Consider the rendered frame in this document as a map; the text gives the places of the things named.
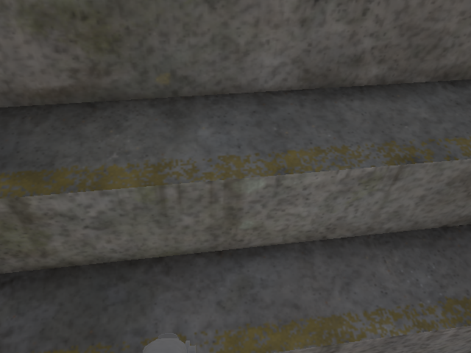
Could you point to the robot left shin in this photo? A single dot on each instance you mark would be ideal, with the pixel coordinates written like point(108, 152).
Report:
point(166, 335)

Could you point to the robot left thigh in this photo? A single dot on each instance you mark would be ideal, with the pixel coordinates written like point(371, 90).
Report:
point(169, 345)

